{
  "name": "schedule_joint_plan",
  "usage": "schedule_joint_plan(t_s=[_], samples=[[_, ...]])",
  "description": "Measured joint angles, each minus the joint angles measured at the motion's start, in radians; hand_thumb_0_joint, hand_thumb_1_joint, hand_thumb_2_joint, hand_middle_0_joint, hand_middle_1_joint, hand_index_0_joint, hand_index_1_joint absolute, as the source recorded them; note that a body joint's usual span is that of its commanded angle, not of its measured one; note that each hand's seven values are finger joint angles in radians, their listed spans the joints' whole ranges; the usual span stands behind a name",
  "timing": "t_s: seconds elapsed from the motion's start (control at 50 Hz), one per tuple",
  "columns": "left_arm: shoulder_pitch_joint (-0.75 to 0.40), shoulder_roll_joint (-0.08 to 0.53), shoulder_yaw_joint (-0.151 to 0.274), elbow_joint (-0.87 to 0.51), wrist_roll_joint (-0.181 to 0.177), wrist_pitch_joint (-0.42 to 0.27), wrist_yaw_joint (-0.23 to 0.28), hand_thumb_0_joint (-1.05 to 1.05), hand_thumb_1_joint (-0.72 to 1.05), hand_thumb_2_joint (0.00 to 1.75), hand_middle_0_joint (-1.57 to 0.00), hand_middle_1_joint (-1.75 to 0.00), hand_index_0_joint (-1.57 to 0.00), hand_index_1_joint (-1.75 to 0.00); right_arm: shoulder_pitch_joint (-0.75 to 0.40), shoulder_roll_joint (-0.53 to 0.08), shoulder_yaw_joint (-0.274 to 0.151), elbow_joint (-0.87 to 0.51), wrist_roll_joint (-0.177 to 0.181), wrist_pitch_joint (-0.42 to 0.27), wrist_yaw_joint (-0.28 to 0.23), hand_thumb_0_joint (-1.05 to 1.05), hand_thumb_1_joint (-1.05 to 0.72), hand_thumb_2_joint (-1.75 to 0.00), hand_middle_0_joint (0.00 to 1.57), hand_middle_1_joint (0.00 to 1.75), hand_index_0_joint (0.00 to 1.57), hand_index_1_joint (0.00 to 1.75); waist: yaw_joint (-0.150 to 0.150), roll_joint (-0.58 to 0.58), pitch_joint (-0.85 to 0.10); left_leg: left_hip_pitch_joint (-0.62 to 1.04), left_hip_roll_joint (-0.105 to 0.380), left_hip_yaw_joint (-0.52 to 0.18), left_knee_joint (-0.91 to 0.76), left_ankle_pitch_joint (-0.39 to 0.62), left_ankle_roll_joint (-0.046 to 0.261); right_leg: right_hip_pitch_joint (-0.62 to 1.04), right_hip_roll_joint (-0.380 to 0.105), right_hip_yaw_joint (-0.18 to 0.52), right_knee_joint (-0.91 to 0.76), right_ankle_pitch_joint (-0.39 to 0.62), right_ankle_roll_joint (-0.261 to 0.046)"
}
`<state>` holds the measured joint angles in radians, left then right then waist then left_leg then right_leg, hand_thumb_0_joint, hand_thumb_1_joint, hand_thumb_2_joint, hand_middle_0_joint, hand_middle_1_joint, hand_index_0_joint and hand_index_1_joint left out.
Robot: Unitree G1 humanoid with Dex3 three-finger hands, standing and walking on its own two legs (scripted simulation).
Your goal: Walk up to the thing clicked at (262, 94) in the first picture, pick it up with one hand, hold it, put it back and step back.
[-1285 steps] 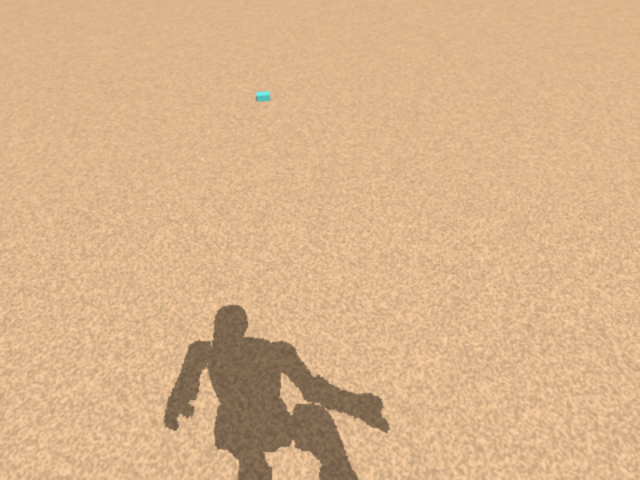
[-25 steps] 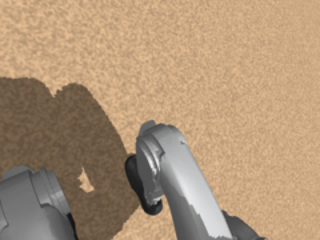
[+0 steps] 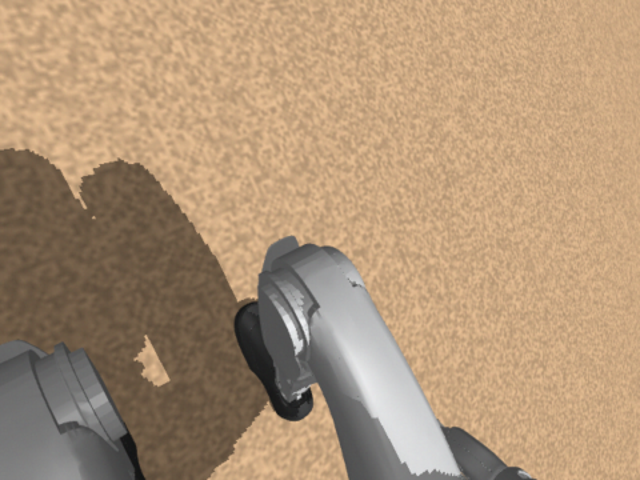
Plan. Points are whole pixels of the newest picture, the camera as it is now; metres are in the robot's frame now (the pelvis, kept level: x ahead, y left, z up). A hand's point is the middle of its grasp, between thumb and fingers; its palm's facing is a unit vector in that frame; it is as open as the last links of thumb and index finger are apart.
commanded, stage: rest palm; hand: left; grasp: from above
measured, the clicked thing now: out of the picture +0.48 +0.30 -0.29
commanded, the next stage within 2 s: close in 0.12 s
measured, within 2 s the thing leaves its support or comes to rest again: neither
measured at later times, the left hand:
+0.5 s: hand out of the picture +0.46 +0.30 -0.26, palm faces -0.45 -0.14 -0.88, open 11.2 cm
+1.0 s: hand out of the picture +0.46 +0.30 -0.26, palm faces -0.46 -0.13 -0.88, open 8.9 cm
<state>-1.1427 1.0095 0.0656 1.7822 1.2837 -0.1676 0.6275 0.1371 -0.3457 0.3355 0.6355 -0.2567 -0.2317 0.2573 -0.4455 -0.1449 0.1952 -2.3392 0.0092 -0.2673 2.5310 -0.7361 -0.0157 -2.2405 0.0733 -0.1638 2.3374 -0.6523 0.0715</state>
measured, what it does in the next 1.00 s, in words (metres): stands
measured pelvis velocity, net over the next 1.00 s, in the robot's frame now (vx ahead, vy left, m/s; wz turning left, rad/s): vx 0.00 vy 0.00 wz -0.01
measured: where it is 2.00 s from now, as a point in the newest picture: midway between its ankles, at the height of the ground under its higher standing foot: (210, 430)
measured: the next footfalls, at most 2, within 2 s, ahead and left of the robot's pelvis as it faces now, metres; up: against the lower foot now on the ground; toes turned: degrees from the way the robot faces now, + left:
none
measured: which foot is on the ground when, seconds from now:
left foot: down 0.00-1.00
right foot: down 0.00-1.00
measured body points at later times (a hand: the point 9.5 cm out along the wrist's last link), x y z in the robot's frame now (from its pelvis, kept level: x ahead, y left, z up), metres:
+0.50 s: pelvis +0.00 +0.00 +0.01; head +0.29 +0.13 +0.32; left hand +0.48 +0.30 -0.21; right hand +0.03 -0.24 -0.04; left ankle +0.06 +0.13 -0.28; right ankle +0.12 -0.12 -0.28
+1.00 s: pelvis +0.00 +0.00 +0.01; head +0.29 +0.13 +0.32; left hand +0.48 +0.31 -0.21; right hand +0.03 -0.24 -0.04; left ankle +0.06 +0.13 -0.28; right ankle +0.12 -0.12 -0.28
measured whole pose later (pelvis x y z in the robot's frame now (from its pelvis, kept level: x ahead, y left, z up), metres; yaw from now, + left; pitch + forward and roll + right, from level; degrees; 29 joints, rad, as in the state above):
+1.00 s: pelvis +0.00 +0.00 +0.01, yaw -1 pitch +29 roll -16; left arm -1.16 1.05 0.03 1.76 1.26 -0.17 0.61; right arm 0.13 -0.35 0.37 0.60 -0.25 -0.23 0.24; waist -0.45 -0.15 0.21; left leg -2.33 0.01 -0.28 2.51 -0.73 -0.01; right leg -2.22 0.08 -0.18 2.30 -0.64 0.07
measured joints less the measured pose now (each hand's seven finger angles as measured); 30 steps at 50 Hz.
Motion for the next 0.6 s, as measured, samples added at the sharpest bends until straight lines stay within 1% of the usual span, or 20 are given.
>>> schedule_joint_plan(t_s=[0.1,0.28,0.52,0.56,0.6], samples=[[0.001,0.009,0.003,0.004,-0.008,0.001,0.005,0.0,-0.18,0.7,-0.38,-0.69,-0.37,-0.69,0.0,-0.006,0.007,-0.003,0.0,-0.006,0.001,0.0,-0.91,-0.91,0.2,0.3,0.2,0.3,-0.004,-0.003,0.008,0.006,0.001,-0.007,0.0,-0.002,-0.002,0.006,0.002,-0.006,-0.004,0.002,-0.001],[0.002,0.013,-0.011,0.004,-0.02,-0.001,0.003,0.0,-0.17,0.69,-0.38,-0.7,-0.38,-0.69,-0.004,-0.01,0.013,-0.01,-0.001,-0.009,0.002,0.0,-0.91,-0.91,0.2,0.3,0.2,0.3,-0.005,-0.005,0.016,0.012,0.003,-0.011,-0.006,0.001,-0.002,0.014,0.003,-0.009,-0.013,0.007,0.0],[-0.007,0.02,-0.003,-0.003,-0.015,0.016,0.001,0.0,-0.03,0.58,-0.47,-0.64,-0.48,-0.63,-0.003,-0.013,0.011,-0.016,0.006,-0.007,0.0,0.0,-0.91,-0.9,0.2,0.3,0.2,0.3,-0.009,-0.007,0.007,0.013,0.003,-0.01,-0.015,0.007,0.001,0.018,0.003,-0.01,-0.025,0.012,-0.002],[-0.006,0.023,-0.011,0.001,-0.02,0.02,-0.007,0.0,0.0,0.56,-0.48,-0.63,-0.5,-0.61,-0.003,-0.014,0.011,-0.019,0.007,-0.006,-0.001,0.0,-0.91,-0.9,0.2,0.3,0.2,0.3,-0.011,-0.006,0.007,0.013,0.003,-0.009,-0.015,0.008,0.003,0.018,0.003,-0.009,-0.025,0.012,0.0],[-0.003,0.025,-0.01,-0.003,-0.027,0.02,-0.017,0.0,0.02,0.54,-0.5,-0.62,-0.52,-0.6,-0.003,-0.015,0.009,-0.021,0.01,-0.007,-0.004,0.0,-0.91,-0.9,0.2,0.3,0.2,0.3,-0.01,-0.005,0.012,0.013,0.004,-0.008,-0.015,0.008,0.005,0.019,0.003,-0.008,-0.026,0.012,0.002]])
